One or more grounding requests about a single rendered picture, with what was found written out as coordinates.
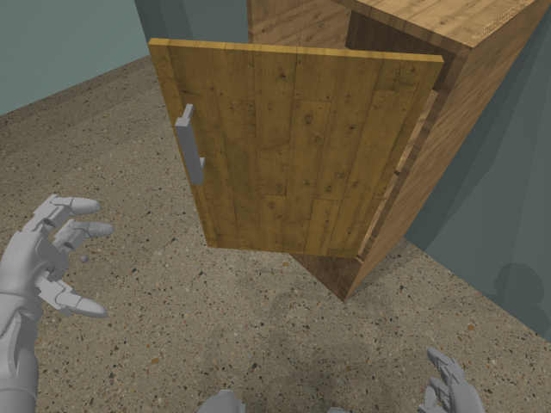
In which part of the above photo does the handle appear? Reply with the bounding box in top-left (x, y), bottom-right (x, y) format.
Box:
top-left (175, 104), bottom-right (206, 185)

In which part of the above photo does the right robot hand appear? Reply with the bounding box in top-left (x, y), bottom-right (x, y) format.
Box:
top-left (418, 348), bottom-right (486, 413)

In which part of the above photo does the robot left forearm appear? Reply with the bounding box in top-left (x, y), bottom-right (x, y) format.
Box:
top-left (0, 293), bottom-right (44, 413)

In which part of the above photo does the left robot shin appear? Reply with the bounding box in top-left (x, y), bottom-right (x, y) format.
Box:
top-left (218, 390), bottom-right (235, 397)

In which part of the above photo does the cupboard door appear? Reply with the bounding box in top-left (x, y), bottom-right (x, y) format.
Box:
top-left (147, 38), bottom-right (444, 258)

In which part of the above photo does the robot left thigh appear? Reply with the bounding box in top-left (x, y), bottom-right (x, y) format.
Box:
top-left (196, 395), bottom-right (245, 413)

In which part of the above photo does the left robot hand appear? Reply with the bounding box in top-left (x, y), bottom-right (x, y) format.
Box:
top-left (0, 194), bottom-right (115, 318)

